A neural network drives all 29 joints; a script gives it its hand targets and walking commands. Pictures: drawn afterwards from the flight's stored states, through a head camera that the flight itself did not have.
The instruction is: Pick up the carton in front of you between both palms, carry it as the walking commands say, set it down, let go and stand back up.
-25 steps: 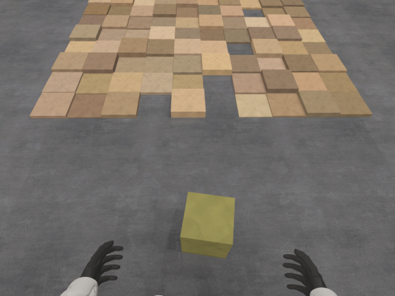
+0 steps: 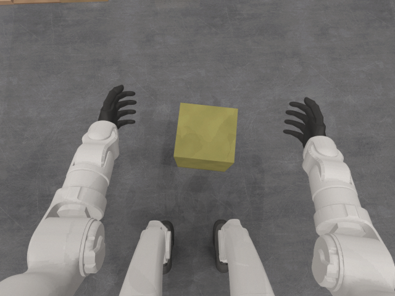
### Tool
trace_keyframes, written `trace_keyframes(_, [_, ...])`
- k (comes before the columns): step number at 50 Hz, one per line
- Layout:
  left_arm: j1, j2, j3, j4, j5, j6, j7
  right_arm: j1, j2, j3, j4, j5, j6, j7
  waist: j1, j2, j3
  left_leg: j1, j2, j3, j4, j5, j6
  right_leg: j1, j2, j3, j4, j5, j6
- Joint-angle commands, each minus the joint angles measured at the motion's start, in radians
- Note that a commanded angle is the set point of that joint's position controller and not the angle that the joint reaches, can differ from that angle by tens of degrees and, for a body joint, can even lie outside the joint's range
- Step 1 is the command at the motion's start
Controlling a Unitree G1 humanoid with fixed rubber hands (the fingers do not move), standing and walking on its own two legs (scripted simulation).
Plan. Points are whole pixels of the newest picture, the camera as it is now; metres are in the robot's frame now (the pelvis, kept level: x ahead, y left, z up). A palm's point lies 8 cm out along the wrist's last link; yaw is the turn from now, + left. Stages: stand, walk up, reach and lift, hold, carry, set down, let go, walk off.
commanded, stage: reach and lift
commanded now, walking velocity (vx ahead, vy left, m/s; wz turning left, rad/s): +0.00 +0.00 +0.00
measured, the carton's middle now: (204, 140) +0.53 -0.05 -0.55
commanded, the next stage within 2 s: none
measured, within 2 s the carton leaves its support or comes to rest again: neither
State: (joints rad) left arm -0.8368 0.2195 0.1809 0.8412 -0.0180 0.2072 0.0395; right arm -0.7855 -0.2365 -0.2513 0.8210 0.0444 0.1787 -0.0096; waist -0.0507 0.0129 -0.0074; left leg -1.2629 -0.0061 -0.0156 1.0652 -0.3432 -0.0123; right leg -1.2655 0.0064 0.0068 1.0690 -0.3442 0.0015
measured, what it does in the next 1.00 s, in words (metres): lowers itself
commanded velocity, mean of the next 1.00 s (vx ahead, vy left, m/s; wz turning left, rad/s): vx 0.00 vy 0.00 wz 0.00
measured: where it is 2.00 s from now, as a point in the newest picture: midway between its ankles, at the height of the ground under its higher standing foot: (193, 255)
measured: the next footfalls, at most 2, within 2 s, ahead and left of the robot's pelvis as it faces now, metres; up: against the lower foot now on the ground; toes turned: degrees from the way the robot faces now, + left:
none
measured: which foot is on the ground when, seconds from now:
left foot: down 0.00-1.00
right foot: down 0.00-1.00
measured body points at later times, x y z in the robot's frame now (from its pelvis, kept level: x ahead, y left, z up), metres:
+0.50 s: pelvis +0.02 +0.00 -0.04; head +0.36 -0.01 +0.26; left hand +0.58 +0.15 -0.18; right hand +0.53 -0.24 -0.17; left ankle +0.07 +0.13 -0.64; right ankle +0.07 -0.12 -0.64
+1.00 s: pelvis -0.04 +0.01 -0.25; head +0.34 -0.01 -0.01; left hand +0.56 +0.14 -0.42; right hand +0.51 -0.24 -0.41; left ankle +0.07 +0.13 -0.64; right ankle +0.07 -0.12 -0.64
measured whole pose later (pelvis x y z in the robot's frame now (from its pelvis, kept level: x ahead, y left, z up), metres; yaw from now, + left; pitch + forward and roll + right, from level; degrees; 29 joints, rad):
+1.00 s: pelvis -0.04 +0.01 -0.25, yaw -1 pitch +44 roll +0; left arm -1.51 0.39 0.10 1.06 -0.15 0.17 0.12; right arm -1.44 -0.38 -0.23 1.03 0.17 0.14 -0.09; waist -0.07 0.02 0.23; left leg -2.22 -0.07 -0.04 2.01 -0.56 -0.04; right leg -2.23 0.06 0.04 2.00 -0.54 0.05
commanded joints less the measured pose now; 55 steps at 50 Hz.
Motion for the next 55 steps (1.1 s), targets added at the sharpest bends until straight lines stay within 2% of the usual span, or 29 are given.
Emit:
trace_keyframes(1, [-0.356,0.128,0.038,-0.051,0.007,-0.014,0.005,-0.327,-0.127,-0.042,-0.065,-0.002,-0.012,-0.011,-0.016,0.003,-0.786,0.332,-0.051,0.023,-0.089,0.112,-0.016,0.335,0.036,-0.028,-0.116,0.17,0.043])
trace_keyframes(6, [-0.579,0.175,0.062,0.011,0.013,-0.012,0.003,-0.528,-0.154,-0.082,-0.03,-0.014,-0.007,-0.023,-0.036,0.019,-0.87,0.293,-0.053,0.026,-0.082,0.077,-0.016,0.29,0.036,-0.039,-0.11,0.14,0.044])
trace_keyframes(11, [-0.731,0.202,0.087,0.057,0.033,-0.012,-0.004,-0.658,-0.164,-0.121,-0.01,-0.033,-0.006,-0.025,-0.052,0.037,-0.971,0.295,-0.06,0.027,-0.059,0.15,-0.016,0.274,0.041,-0.049,-0.087,0.216,0.046])
trace_keyframes(15, [-0.723,0.189,0.116,0.056,0.076,-0.024,-0.01,-0.646,-0.148,-0.153,-0.026,-0.063,-0.02,-0.017,-0.049,0.039,-1.116,0.324,-0.072,0.03,-0.033,0.351,-0.015,0.335,0.05,-0.048,-0.057,0.421,0.047])
trace_keyframes(18, [-0.678,0.156,0.14,0.053,0.107,-0.047,-0.015,-0.601,-0.12,-0.185,-0.033,-0.091,-0.046,-0.002,-0.047,0.035,-1.114,0.279,-0.073,0.018,-0.003,0.489,-0.014,0.3,0.052,-0.035,-0.026,0.558,0.048])
trace_keyframes(20, [-0.65,0.129,0.157,0.049,0.124,-0.067,-0.017,-0.574,-0.097,-0.208,-0.031,-0.112,-0.067,0.008,-0.047,0.03,-1.079,0.212,-0.069,0.009,0.025,0.545,-0.016,0.245,0.049,-0.025,0.002,0.619,0.049])
trace_keyframes(23, [-0.613,0.093,0.174,0.048,0.141,-0.092,-0.015,-0.54,-0.067,-0.237,-0.019,-0.138,-0.092,0.016,-0.047,0.029,-1.027,0.085,-0.064,0.005,0.081,0.552,-0.022,0.154,0.044,-0.013,0.064,0.648,0.051])
trace_keyframes(27, [-0.578,0.074,0.173,0.057,0.147,-0.111,-0.002,-0.507,-0.056,-0.255,0.015,-0.152,-0.114,0.015,-0.044,0.047,-0.98,-0.046,-0.066,0.011,0.202,0.479,-0.032,-0.027,0.047,-0.019,0.181,0.557,0.061])
trace_keyframes(31, [-0.611,0.098,0.136,0.036,0.112,-0.118,0.025,-0.539,-0.093,-0.233,0.024,-0.123,-0.127,0.003,-0.045,0.06,-1.016,-0.115,-0.074,0.015,0.362,0.437,-0.04,-0.162,0.055,-0.03,0.329,0.487,0.069])
trace_keyframes(37, [-0.727,0.18,0.015,0.0,-0.015,-0.103,0.071,-0.658,-0.196,-0.111,-0.001,0.007,-0.114,-0.035,-0.052,0.069,-1.195,-0.112,-0.078,0.034,0.592,0.384,-0.05,-0.206,0.058,-0.056,0.552,0.421,0.073])
trace_keyframes(43, [-0.886,0.244,-0.064,0.006,-0.112,-0.067,0.088,-0.82,-0.268,-0.017,0.007,0.106,-0.072,-0.067,-0.054,0.062,-1.216,-0.128,-0.064,0.057,0.732,0.199,-0.044,-0.272,0.04,-0.085,0.691,0.229,0.069])
trace_keyframes(49, [-1.001,0.279,-0.081,0.133,-0.142,-0.052,0.079,-0.942,-0.284,0.02,0.129,0.129,-0.052,-0.08,-0.051,0.046,-1.027,-0.261,-0.046,0.054,0.815,0.01,-0.035,-0.361,0.016,-0.087,0.781,0.051,0.061])
trace_keyframes(55, [-1.048,0.305,-0.081,0.255,-0.143,-0.087,0.059,-1.007,-0.284,0.031,0.239,0.111,-0.085,-0.078,-0.044,0.032,-0.851,-0.398,-0.033,0.045,0.906,-0.023,-0.031,-0.387,0.004,-0.058,0.871,0.043,0.056])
